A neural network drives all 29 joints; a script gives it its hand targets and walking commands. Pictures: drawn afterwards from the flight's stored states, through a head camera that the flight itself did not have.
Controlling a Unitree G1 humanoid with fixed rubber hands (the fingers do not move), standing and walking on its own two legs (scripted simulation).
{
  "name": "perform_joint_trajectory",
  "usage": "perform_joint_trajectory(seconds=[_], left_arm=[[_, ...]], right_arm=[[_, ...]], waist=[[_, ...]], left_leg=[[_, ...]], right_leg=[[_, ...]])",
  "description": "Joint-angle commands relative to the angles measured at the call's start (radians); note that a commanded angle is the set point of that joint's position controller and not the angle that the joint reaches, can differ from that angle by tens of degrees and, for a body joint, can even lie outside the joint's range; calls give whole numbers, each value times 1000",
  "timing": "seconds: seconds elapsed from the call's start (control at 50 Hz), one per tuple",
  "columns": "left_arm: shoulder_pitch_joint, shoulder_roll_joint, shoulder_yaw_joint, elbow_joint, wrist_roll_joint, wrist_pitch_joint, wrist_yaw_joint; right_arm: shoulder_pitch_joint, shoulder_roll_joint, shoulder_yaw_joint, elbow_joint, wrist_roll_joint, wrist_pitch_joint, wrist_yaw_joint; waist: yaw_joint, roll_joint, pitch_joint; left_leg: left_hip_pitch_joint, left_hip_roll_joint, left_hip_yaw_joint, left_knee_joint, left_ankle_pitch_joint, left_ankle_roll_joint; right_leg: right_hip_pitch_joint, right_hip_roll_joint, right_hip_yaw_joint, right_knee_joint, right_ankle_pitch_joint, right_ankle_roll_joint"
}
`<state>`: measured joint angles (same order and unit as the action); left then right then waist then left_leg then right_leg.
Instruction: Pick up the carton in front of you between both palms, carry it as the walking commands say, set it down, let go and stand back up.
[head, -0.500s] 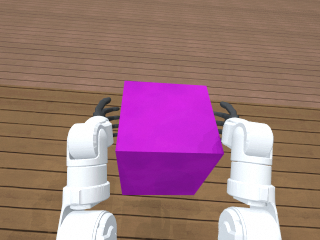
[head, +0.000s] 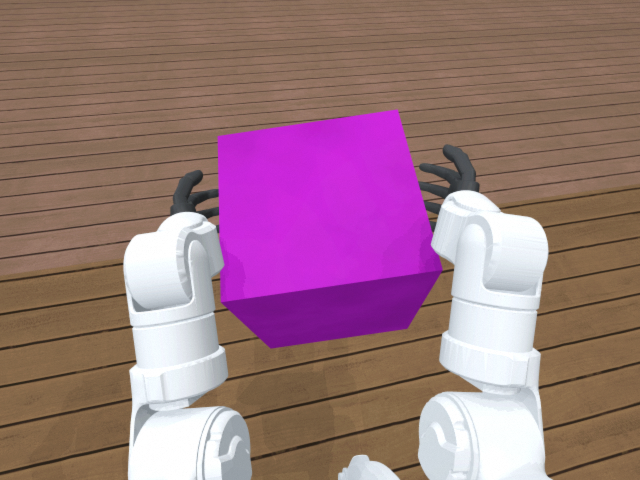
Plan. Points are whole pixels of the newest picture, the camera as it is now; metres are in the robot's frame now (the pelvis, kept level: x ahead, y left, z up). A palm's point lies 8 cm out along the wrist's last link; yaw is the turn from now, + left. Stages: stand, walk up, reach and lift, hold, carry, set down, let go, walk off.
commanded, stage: carry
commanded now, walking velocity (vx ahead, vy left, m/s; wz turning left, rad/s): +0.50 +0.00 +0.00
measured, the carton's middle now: (325, 245) +0.42 -0.06 +0.08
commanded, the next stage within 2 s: none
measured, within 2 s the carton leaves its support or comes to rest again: neither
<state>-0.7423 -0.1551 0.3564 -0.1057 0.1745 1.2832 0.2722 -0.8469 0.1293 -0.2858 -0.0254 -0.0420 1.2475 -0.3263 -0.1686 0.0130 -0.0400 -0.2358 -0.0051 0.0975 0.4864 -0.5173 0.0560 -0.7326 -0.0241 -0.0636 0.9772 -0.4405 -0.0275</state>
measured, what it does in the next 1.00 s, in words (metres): climbs: right foot 0.04 m higher, then left foot 0.04 m higher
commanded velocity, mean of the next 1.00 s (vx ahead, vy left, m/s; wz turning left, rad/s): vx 0.50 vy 0.00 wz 0.00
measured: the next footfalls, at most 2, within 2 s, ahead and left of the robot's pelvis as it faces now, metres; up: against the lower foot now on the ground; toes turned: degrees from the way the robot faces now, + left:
right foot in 0.06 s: +0.21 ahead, -0.12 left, +0.04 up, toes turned -4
left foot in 0.40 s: +0.40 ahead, +0.08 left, +0.07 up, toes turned +6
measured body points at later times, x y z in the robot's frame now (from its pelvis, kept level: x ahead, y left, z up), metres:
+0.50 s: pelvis +0.30 +0.00 +0.05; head +0.34 -0.01 +0.49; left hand +0.70 +0.14 +0.21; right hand +0.69 -0.15 +0.21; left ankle +0.36 +0.08 -0.66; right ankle +0.19 -0.11 -0.60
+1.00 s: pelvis +0.60 -0.04 +0.10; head +0.62 -0.04 +0.55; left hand +0.94 +0.17 +0.25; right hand +1.00 -0.11 +0.26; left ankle +0.64 +0.07 -0.54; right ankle +0.58 -0.12 -0.63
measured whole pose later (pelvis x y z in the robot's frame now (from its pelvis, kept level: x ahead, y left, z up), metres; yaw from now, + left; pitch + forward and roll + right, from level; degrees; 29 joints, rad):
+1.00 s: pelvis +0.60 -0.04 +0.10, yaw +2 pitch +5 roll +0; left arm -0.80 -0.11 0.30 0.05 0.07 1.32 0.39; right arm -0.82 0.16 -0.38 0.05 -0.18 1.26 -0.24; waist 0.16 -0.02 -0.04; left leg -0.74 0.02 0.04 1.16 -0.50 0.04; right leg -0.30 0.03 -0.10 0.51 -0.47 -0.06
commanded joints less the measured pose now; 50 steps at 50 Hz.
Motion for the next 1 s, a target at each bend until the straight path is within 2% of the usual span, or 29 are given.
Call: perform_joint_trajectory(seconds=[0.0, 0.02, 0.04, 0.06, 0.1, 0.14, 0.18, 0.26, 0.3, 0.32, 0.34, 0.36, 0.38, 0.4, 0.42, 0.46, 0.52, 0.56, 0.6, 0.64, 0.66, 0.68, 0.7, 0.72, 0.74, 0.78, 0.8, 0.88, 0.98], left_arm=[[-643, -707, -569, 158, -270, 7, -195], [-663, -715, -579, 165, -289, 9, -208], [-654, -753, -600, 193, -302, 15, -222], [-744, -808, -629, 143, -354, 9, -242], [-875, -939, -679, 90, -479, 0, -273], [-1010, -1054, -729, 16, -606, -15, -301], [-1050, -1079, -744, -10, -668, -29, -315], [-1006, -1006, -699, 59, -654, -41, -307], [-950, -986, -670, 126, -617, -39, -303], [-905, -985, -654, 159, -590, -34, -303], [-895, -975, -642, 175, -568, -26, -302], [-870, -993, -632, 193, -548, -13, -300], [-863, -994, -612, 211, -524, -3, -295], [-838, -1010, -605, 224, -512, 2, -291], [-862, -1024, -599, 185, -500, 0, -285], [-848, -924, -541, 149, -413, -14, -257], [-779, -853, -501, 89, -338, -23, -209], [-742, -841, -521, 78, -316, -22, -202], [-739, -829, -546, 92, -280, -26, -204], [-732, -784, -539, 132, -242, -21, -203], [-735, -772, -537, 155, -237, -17, -206], [-718, -762, -532, 192, -241, -13, -210], [-704, -752, -531, 208, -253, -11, -217], [-694, -759, -542, 223, -256, -6, -225], [-692, -778, -561, 233, -267, -2, -236], [-810, -871, -602, 161, -373, -11, -263], [-878, -934, -646, 101, -445, -9, -273], [-1037, -1076, -713, 26, -633, -15, -318], [-982, -1000, -671, 143, -622, -24, -314]], right_arm=[[-570, 947, 571, 227, 386, 44, 335], [-551, 955, 567, 224, 369, 49, 331], [-518, 953, 535, 267, 340, 52, 328], [-535, 960, 511, 233, 323, 43, 324], [-575, 989, 472, 177, 285, 26, 312], [-613, 952, 417, 89, 224, 11, 287], [-598, 923, 419, 39, 185, 2, 265], [-547, 849, 413, 82, 104, -6, 239], [-564, 835, 442, 86, 111, -9, 243], [-550, 836, 460, 104, 125, -7, 250], [-533, 850, 479, 133, 141, -6, 259], [-545, 847, 496, 153, 158, -4, 266], [-536, 877, 516, 157, 179, -1, 274], [-555, 900, 552, 108, 218, 2, 281], [-588, 930, 580, 39, 250, 3, 284], [-721, 1035, 648, -31, 363, 25, 318], [-821, 1119, 699, -88, 490, 29, 354], [-779, 1091, 680, -52, 484, 29, 352], [-766, 1061, 663, -6, 466, 29, 350], [-722, 1026, 643, 89, 443, 35, 351], [-696, 1011, 632, 133, 433, 39, 352], [-676, 992, 617, 175, 418, 44, 353], [-676, 983, 604, 196, 407, 53, 354], [-619, 990, 578, 254, 385, 59, 357], [-589, 999, 549, 297, 369, 59, 356], [-646, 1043, 495, 252, 346, 39, 351], [-644, 1037, 471, 205, 319, 30, 338], [-635, 959, 410, 82, 209, 17, 279], [-570, 848, 406, 126, 104, 2, 243]], waist=[[297, -3, -551], [276, -330, -595], [282, -341, -556], [269, -174, -485], [265, 25, -441], [254, 10, -448], [259, -46, -446], [245, -141, -443], [160, -180, -481], [102, -128, -535], [38, 7, -589], [58, 349, -662], [49, 386, -625], [41, 259, -582], [42, 115, -564], [86, -7, -503], [96, 16, -504], [74, 59, -475], [86, 96, -454], [142, 163, -458], [204, 148, -492], [262, 50, -540], [307, -179, -601], [281, -395, -586], [268, -266, -536], [274, -9, -459], [257, 13, -459], [250, -65, -433], [225, -158, -408]], left_leg=[[-184, 107, -1, 445, 733, -1], [-425, -45, -16, 721, 132, -47], [-611, -108, -97, 901, -66, -37], [-686, -42, -155, 970, -90, -13], [-670, 33, -166, 905, -29, -4], [-605, 42, -129, 797, -21, -14], [-574, 48, -77, 696, 28, -15], [-324, 24, -31, 320, 90, -2], [-23, -26, 52, 134, 219, 19], [177, -79, 94, 88, 237, 27], [411, 44, -92, 86, 171, 93], [582, 297, -571, -21, 195, 222], [638, 329, -761, -79, 399, 291], [639, 346, -757, -38, 576, 312], [599, 297, -627, 4, 607, 283], [495, 254, -449, -15, 532, 188], [450, 250, -418, -27, 502, 152], [413, 256, -396, -69, 509, 177], [324, 250, -311, -82, 531, 164], [186, 219, -193, -41, 634, 116], [94, 192, -105, 88, 766, 82], [-69, 139, -27, 292, 818, 36], [-331, 57, -6, 567, 489, -25], [-543, -111, -58, 821, -23, -41], [-636, -65, -153, 940, -75, -17], [-686, 22, -168, 927, -57, -3], [-663, 37, -167, 877, -58, -9], [-581, 48, -62, 703, 21, -19], [-240, 2, 22, 272, 139, 1]], right_leg=[[879, 9, 53, -403, 105, -100], [1009, -277, 586, -540, 143, -256], [1061, -292, 733, -611, 268, -366], [1024, -285, 664, -578, 351, -353], [915, -232, 477, -515, 415, -246], [838, -240, 446, -564, 262, -212], [789, -232, 419, -618, 248, -222], [686, -184, 212, -624, 327, -178], [571, -181, 112, -535, 514, -140], [520, -146, 34, -371, 692, -102], [318, -108, -5, -114, 611, -44], [91, 18, -5, 118, 7, 17], [-73, 88, 52, 305, -178, 26], [-182, 67, 98, 462, -193, 10], [-200, 32, 83, 462, -169, -11], [-170, 1, 85, 342, -106, 0], [-133, -1, 42, 227, -84, -12], [-80, -1, 18, 62, -48, -7], [57, 3, 2, -137, 18, -4], [312, 44, -62, -322, 93, -18], [530, 90, -137, -400, 164, -26], [790, 95, -113, -397, 154, -52], [1007, -142, 303, -448, 43, -157], [1056, -289, 689, -592, 164, -313], [1039, -284, 690, -600, 262, -349], [960, -226, 499, -507, 450, -271], [910, -246, 456, -514, 318, -238], [776, -225, 406, -624, 230, -223], [603, -185, 190, -645, 331, -172]])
